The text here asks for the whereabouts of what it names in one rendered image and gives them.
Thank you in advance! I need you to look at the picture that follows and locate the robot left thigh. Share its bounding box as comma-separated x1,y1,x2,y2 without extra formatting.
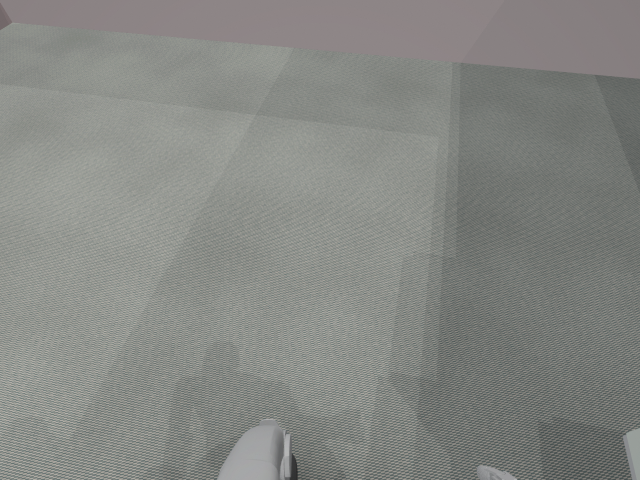
217,425,292,480

